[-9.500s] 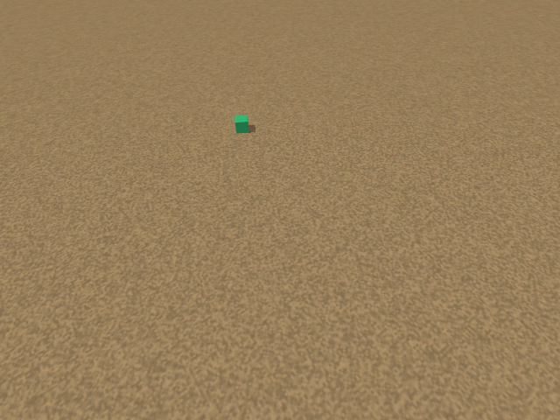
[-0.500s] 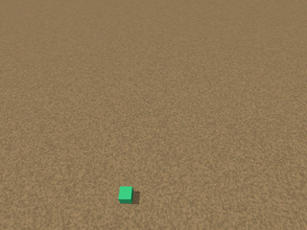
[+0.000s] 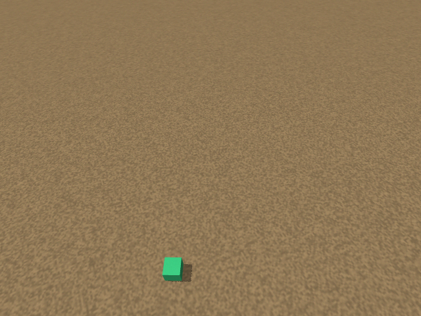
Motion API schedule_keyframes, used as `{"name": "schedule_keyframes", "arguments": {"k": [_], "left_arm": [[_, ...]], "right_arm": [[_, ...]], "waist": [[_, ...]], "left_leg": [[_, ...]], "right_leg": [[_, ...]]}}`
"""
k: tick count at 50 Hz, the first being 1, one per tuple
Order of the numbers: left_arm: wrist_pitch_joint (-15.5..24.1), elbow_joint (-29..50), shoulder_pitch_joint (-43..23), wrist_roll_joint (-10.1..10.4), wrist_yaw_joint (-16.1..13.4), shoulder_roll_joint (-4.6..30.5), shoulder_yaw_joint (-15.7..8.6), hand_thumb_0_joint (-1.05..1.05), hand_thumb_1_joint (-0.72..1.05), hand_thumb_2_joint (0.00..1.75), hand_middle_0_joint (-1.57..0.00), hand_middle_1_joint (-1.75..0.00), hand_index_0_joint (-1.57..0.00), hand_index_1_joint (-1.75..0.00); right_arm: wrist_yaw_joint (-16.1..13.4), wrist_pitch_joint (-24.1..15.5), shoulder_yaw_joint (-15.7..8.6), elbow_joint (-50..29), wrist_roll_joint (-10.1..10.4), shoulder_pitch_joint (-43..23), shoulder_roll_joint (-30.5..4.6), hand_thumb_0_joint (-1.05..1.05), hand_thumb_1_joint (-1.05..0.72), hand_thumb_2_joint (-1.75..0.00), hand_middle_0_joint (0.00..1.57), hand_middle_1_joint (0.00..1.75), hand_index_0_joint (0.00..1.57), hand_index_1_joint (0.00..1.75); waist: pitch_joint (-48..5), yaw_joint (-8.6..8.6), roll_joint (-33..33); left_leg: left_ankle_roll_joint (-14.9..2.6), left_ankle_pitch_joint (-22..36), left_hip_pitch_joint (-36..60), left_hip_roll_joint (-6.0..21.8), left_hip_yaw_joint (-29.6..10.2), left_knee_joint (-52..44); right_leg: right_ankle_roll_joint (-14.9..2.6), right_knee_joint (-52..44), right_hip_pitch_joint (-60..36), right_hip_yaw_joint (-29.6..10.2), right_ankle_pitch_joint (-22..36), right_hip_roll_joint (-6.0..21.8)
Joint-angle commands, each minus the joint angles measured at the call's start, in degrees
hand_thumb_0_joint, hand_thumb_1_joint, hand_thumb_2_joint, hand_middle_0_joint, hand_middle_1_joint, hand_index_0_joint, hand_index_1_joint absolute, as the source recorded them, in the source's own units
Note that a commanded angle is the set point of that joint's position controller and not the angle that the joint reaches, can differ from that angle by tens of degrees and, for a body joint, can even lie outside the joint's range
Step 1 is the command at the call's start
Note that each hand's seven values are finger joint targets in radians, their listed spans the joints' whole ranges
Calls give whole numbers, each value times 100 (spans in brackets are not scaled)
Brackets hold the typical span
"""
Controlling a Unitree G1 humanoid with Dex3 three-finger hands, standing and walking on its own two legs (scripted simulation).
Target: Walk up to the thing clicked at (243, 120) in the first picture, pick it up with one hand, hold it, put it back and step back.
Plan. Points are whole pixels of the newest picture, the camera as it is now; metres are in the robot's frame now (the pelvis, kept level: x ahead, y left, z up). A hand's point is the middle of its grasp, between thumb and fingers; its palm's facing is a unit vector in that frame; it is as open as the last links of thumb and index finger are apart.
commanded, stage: rise first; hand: left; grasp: from above
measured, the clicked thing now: (173, 269) +0.47 +0.23 -0.74
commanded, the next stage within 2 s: none
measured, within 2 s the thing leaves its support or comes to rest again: neither
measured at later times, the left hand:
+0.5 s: hand out of the picture +0.14 +0.25 -0.19, palm faces -0.07 -0.92 -0.39, open 12.2 cm
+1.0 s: hand out of the picture +0.12 +0.26 -0.23, palm faces -0.16 -0.88 -0.45, open 13.8 cm
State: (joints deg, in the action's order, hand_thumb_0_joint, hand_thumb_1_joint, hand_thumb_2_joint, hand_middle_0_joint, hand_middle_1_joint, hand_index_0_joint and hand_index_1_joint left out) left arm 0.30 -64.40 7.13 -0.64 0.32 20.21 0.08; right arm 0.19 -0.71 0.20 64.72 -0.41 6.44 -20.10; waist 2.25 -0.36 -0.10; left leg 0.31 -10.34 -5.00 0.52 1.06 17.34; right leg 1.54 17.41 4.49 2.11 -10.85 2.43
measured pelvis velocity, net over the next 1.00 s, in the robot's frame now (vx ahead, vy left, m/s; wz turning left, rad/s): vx -0.01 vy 0.00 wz -0.01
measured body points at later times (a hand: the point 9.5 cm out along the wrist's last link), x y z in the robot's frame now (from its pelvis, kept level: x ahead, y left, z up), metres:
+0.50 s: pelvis -0.02 +0.00 -0.04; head +0.05 +0.00 +0.40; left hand +0.14 +0.30 -0.16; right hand +0.08 -0.26 -0.16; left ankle -0.01 +0.12 -0.75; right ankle -0.01 -0.13 -0.75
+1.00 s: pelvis -0.01 +0.00 -0.10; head +0.09 +0.02 +0.34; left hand +0.13 +0.31 -0.20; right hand +0.16 -0.25 -0.18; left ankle -0.01 +0.12 -0.75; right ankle -0.01 -0.13 -0.75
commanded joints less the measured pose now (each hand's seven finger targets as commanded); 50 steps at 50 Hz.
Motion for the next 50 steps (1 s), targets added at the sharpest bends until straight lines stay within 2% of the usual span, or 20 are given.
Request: {"name": "schedule_keyframes", "arguments": {"k": [1,3,4,5,6,7,9,10,11,13,14,17,18,20,24,28,29,32,42,50], "left_arm": [[134,334,-194,-10,-97,1187,-239,0,90,90,-20,-30,-20,-30],[134,311,-158,2,-90,1184,-235,0,82,96,-16,-38,-16,-38],[679,2321,-2168,326,-190,275,-245,0,76,93,-22,-42,-18,-46],[632,2115,-2921,305,-213,580,-369,0,68,92,-23,-47,-19,-52],[339,833,-1792,227,-229,797,-563,0,60,90,-22,-55,-19,-58],[238,575,-1397,156,-141,918,-674,0,52,91,-22,-63,-19,-66],[298,1026,-1917,-40,-70,1565,-1019,0,37,88,-20,-79,-21,-79],[241,843,-1543,-186,1,1544,-1113,0,29,86,-19,-85,-21,-83],[132,371,-981,-340,77,1254,-1063,0,21,85,-19,-89,-22,-86],[22,790,-473,-566,123,1386,-1377,0,5,86,-19,-94,-21,-92],[-69,1013,-372,-589,112,1271,-1315,0,-3,86,-18,-95,-21,-93],[-459,1346,-691,-727,58,962,-1036,0,-26,88,-19,-94,-20,-94],[-569,1483,-753,-767,25,1058,-1082,0,-34,87,-20,-93,-20,-94],[-737,1609,-494,-770,0,890,-1028,0,-47,91,-19,-95,-17,-96],[-782,2280,-500,-837,-65,915,-1160,0,-50,92,-17,-98,-16,-99],[-727,3135,-415,-937,-103,1096,-1331,0,-51,92,-17,-99,-16,-100],[-747,3283,-333,-959,-90,974,-1232,0,-52,93,-16,-100,-15,-101],[-869,3744,65,-1045,-75,1104,-1337,0,-52,94,-15,-100,-13,-102],[-1297,4449,715,-1215,-22,851,-1117,0,-53,93,-15,-101,-15,-102],[-1252,4939,1112,-1364,-110,948,-1233,0,-46,87,-20,-96,-20,-96]], "right_arm": [[-86,-109,-214,-341,-12,-200,-1244,0,-90,-90,20,30,20,30],[-79,-107,-211,-321,-3,-204,-1243,0,-88,-89,20,30,20,30],[-198,-382,25,-1962,386,-112,-291,0,-93,-91,20,30,20,30],[-251,-365,-22,-1651,386,189,-447,0,-89,-90,20,30,20,30],[-274,-274,-62,-1576,380,393,-596,0,-89,-90,20,30,20,30],[-271,-222,-133,-1738,386,419,-607,0,-90,-90,20,30,20,30],[-351,-269,-309,-1974,319,593,-649,0,-92,-90,20,30,20,30],[-327,-294,-373,-2130,262,643,-619,0,-91,-90,20,30,20,30],[-290,-283,-424,-2136,212,825,-589,0,-92,-91,20,30,20,30],[-233,-294,-533,-2417,155,865,-543,0,-92,-90,20,30,20,30],[-228,-294,-544,-2569,172,844,-504,0,-91,-90,20,30,20,30],[-204,-314,-481,-2893,212,584,-434,0,-89,-90,20,30,20,30],[-195,-329,-489,-3029,219,500,-426,0,-89,-90,20,30,20,30],[-168,-382,-483,-3216,224,497,-384,0,-90,-90,20,30,20,30],[-155,-571,-528,-3405,204,631,-343,0,-89,-90,20,30,20,30],[-229,-762,-550,-3544,164,692,-288,0,-90,-90,20,30,20,30],[-251,-796,-546,-3569,157,691,-254,0,-90,-90,20,30,20,30],[-309,-884,-561,-3631,139,697,-248,0,-88,-90,20,30,20,30],[-393,-1090,-517,-3878,86,617,-194,0,-91,-90,20,30,20,30],[-341,-1189,-520,-4054,54,560,-155,0,-90,-90,20,30,20,30]], "waist": [[-352,31,30],[-300,27,45],[201,704,149],[-105,547,112],[38,500,-221],[55,297,-383],[-836,186,-106],[-1091,162,28],[-1235,162,-47],[-1893,-186,310],[-2033,-191,422],[-1442,-31,407],[-1415,-10,260],[-1225,28,148],[-1483,77,86],[-1931,116,301],[-1998,185,233],[-2103,141,401],[-2154,287,320],[-2513,139,568]], "left_leg": [[-155,1112,-3,741,-546,-184],[-146,985,-25,737,-560,-238],[-72,35,-722,-57,143,158],[-88,-141,-662,-93,116,250],[-121,-286,-894,-130,115,379],[-115,-130,-1114,-68,107,592],[-92,158,-1088,-84,81,919],[-72,329,-1194,-94,61,1122],[-65,466,-1395,-112,29,1364],[-6,846,-1406,-169,45,1600],[16,907,-1347,-178,58,1602],[38,534,-1841,-123,-1,1709],[18,377,-1990,-102,-38,1811],[-4,-100,-2349,-74,-37,1991],[-34,-381,-2727,-39,-82,2485],[-53,-238,-2902,-26,-79,2999],[-61,-209,-2918,-9,-80,3085],[-67,-235,-3014,-8,-66,3258],[-64,72,-3452,44,-187,3801],[-18,275,-3728,67,-297,4230]], "right_leg": [[-229,-240,-68,-470,1010,637],[-229,-266,-44,-475,872,627],[-203,155,1369,-50,400,-222],[-213,219,1102,2,190,-197],[-247,251,1183,68,-52,-245],[-229,428,1293,113,-35,-276],[-235,806,1235,35,287,-246],[-254,1044,1265,18,480,-225],[-261,1272,1381,11,616,-228],[-307,1546,1139,-8,826,-219],[-313,1579,1125,-20,854,-220],[-313,1633,1656,41,393,-266],[-302,1708,1804,71,226,-276],[-293,1884,2171,78,-247,-308],[-281,2407,2698,98,-525,-314],[-260,2925,3064,15,-356,-279],[-256,2997,3146,3,-309,-270],[-251,3115,3220,-46,-306,-246],[-260,3635,3687,33,-142,-269],[-294,4239,4171,72,-187,-306]]}}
